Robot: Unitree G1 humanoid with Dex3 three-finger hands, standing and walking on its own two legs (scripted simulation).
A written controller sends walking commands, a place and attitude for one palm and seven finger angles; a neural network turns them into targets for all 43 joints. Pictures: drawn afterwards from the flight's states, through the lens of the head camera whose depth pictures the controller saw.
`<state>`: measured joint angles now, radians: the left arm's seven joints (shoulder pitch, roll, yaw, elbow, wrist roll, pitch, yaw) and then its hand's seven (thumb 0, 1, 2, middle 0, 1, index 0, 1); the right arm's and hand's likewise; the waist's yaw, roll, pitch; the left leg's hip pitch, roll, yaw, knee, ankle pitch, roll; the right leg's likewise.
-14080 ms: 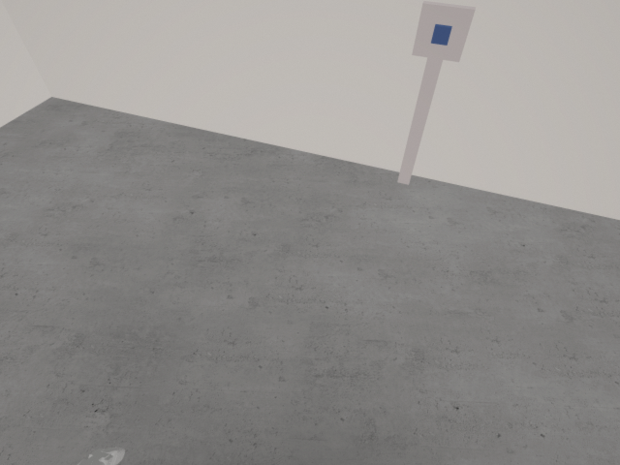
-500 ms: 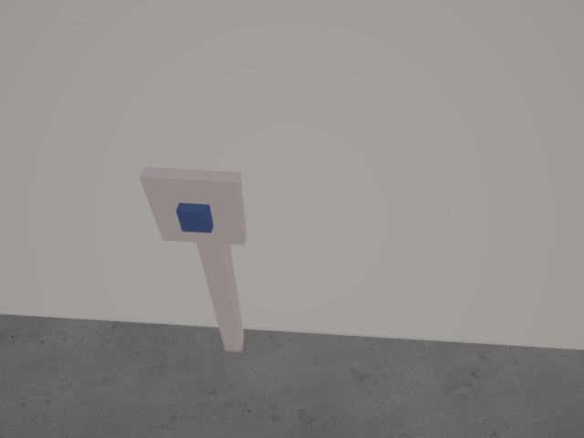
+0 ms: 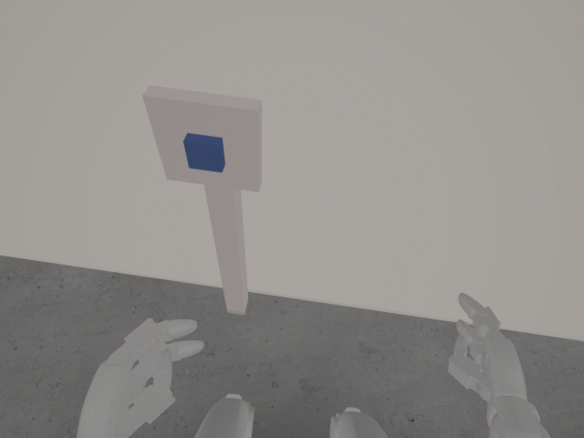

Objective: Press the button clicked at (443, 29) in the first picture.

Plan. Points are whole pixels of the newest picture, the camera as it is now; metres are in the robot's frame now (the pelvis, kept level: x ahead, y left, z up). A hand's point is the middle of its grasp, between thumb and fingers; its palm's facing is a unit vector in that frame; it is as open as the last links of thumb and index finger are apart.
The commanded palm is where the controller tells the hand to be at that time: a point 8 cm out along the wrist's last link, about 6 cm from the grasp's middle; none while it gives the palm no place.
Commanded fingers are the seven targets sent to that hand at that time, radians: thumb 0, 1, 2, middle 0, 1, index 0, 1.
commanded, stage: raise the hand and make a fist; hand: left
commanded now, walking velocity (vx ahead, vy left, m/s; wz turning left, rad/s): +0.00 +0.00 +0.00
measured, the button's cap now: (205, 151) +0.54 +0.20 +0.07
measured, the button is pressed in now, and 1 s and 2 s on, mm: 0 0 0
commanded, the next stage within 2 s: aim a knuckle at the button in 1.56 s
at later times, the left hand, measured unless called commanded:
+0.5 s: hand (139, 351) +0.21 +0.20 +0.05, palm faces -0.03 -1.00 -0.03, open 3.1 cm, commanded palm +0.18 +0.25 +0.05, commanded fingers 0.00 0.90 0.90 -1.30 -1.50 -1.30 -1.50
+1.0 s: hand (133, 328) +0.23 +0.21 +0.06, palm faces -0.03 -1.00 -0.05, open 3.1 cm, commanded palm +0.21 +0.27 +0.06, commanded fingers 0.00 0.90 0.90 -1.30 -1.50 -1.30 -1.50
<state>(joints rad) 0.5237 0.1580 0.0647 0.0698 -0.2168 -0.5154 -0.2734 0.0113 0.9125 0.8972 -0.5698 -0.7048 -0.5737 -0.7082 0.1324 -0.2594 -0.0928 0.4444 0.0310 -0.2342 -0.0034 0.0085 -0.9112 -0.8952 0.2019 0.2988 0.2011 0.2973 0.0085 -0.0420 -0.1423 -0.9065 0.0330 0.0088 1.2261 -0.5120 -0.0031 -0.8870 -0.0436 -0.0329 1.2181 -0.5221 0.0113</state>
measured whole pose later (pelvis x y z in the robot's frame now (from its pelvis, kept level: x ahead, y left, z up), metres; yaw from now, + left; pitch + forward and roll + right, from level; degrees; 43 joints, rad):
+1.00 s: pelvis +0.02 +0.01 +0.00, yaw +1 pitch +16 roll -4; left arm 0.45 0.27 0.20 -0.09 -0.28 -0.36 -0.32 0.02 0.90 0.90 -1.30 -1.50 -1.30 -1.50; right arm 0.22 -0.21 0.02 0.47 0.03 -0.16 -0.03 0.01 -0.90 -0.89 0.21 0.30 0.21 0.30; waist -0.01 0.03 -0.17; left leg -0.97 0.04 -0.04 1.25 -0.55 0.01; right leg -0.90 -0.03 -0.08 1.17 -0.53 0.02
